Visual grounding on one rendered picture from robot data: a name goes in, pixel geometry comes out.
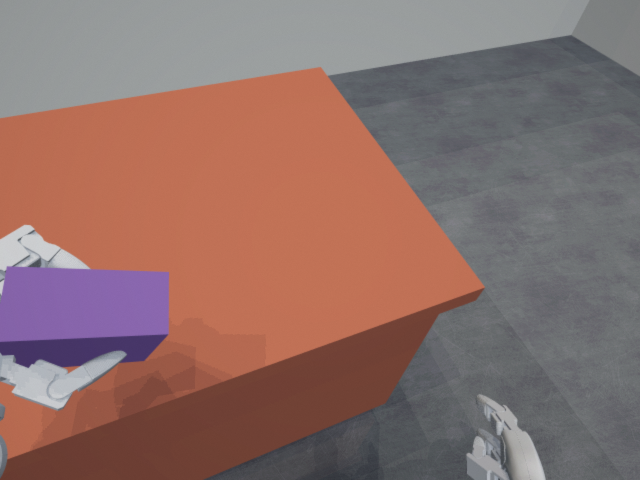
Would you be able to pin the right robot hand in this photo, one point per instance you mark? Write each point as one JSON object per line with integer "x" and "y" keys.
{"x": 514, "y": 457}

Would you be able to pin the table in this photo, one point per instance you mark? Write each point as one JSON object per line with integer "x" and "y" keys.
{"x": 304, "y": 272}

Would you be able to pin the left robot hand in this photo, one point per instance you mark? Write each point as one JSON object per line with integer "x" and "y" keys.
{"x": 45, "y": 383}

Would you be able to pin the sponge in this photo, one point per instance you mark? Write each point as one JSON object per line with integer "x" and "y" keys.
{"x": 67, "y": 316}

